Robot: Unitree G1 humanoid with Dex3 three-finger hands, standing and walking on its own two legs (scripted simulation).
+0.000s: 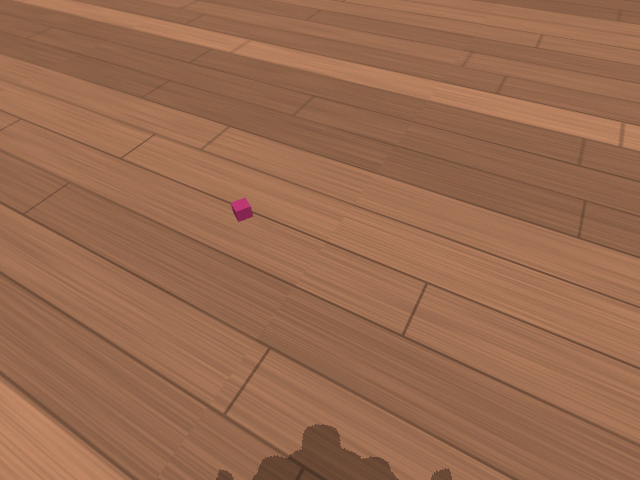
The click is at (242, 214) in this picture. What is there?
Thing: small box
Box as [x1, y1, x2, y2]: [231, 198, 252, 221]
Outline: 245,198 231,203 233,212 238,221 252,216 250,206
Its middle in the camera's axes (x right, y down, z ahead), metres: -0.37 -0.12 +1.75
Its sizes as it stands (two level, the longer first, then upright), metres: 0.069 0.066 0.064
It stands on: the floor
